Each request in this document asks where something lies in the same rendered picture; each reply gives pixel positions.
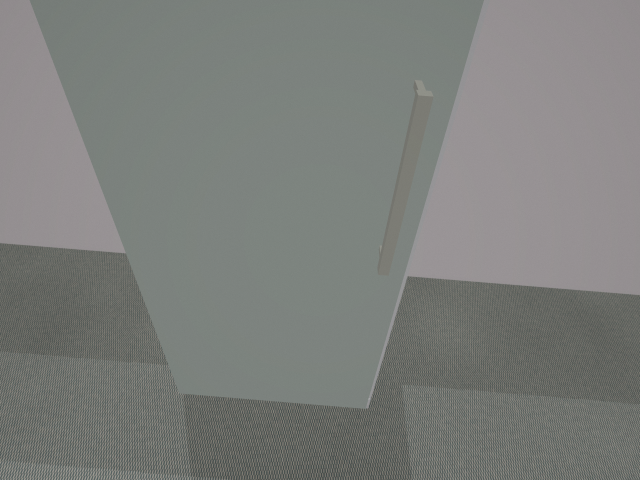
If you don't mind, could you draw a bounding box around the fridge door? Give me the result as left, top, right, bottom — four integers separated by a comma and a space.
30, 0, 484, 409

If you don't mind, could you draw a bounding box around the handle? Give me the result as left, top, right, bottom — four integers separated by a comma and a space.
377, 80, 434, 276

